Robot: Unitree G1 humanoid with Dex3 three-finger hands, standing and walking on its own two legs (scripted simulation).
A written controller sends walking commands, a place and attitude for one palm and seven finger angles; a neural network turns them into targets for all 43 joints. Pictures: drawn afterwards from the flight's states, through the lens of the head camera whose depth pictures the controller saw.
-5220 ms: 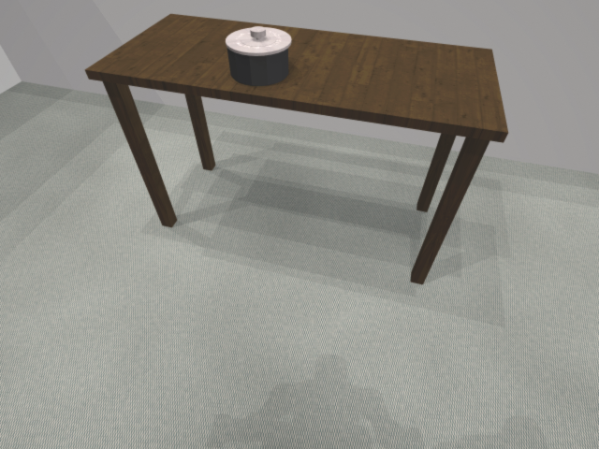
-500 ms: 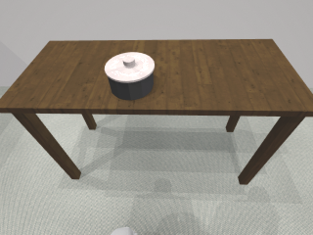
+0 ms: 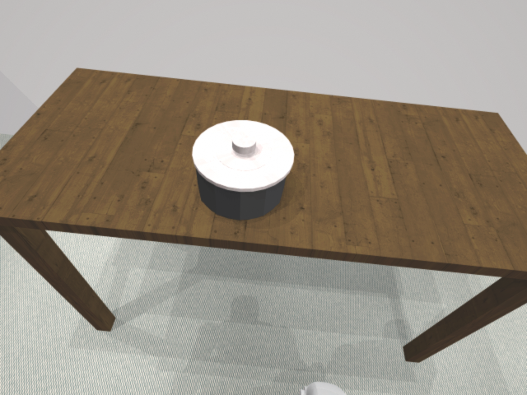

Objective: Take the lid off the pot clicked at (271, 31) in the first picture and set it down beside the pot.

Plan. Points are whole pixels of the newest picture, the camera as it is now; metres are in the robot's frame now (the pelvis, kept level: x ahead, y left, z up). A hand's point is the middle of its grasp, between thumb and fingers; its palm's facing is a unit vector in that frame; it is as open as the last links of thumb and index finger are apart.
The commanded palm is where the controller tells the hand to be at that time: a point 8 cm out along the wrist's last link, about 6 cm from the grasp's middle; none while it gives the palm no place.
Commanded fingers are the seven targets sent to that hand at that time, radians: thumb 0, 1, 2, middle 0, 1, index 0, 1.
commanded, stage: come to a stop and stand still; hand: left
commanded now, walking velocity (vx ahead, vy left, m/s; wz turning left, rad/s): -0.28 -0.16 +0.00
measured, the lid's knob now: (244, 143) +0.51 +0.09 +0.09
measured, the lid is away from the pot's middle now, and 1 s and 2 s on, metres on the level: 0.00 0.00 0.00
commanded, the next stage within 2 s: look again from close up in 1.36 s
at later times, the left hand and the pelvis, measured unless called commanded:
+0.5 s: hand out of the picture +0.04 +0.13 -0.16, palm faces +0.02 -0.96 -0.27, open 7.4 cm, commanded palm none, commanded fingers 0.00 0.90 0.90 -0.20 -0.30 -0.20 -0.30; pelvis +0.02 -0.06 +0.00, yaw +0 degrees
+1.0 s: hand out of the picture -0.04 +0.20 -0.18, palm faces +0.09 -0.98 -0.20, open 7.4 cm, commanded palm none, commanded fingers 0.00 0.90 0.90 -0.20 -0.30 -0.20 -0.30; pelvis -0.02 +0.01 +0.00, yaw +0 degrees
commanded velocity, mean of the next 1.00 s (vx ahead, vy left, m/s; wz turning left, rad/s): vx -0.02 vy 0.05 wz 0.00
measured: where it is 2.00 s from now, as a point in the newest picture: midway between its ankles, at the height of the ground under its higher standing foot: outside the picture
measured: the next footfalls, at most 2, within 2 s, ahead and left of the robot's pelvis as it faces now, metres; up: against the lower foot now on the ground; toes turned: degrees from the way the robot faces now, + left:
right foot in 0.36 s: +0.03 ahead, -0.15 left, +0.00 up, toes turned -1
left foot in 0.86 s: +0.01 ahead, +0.11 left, +0.00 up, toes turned +1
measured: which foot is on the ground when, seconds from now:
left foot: down 0.00-0.38, up 0.40-0.84, down 0.86-1.00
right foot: up 0.00-0.34, down 0.36-0.88, up 0.90-1.00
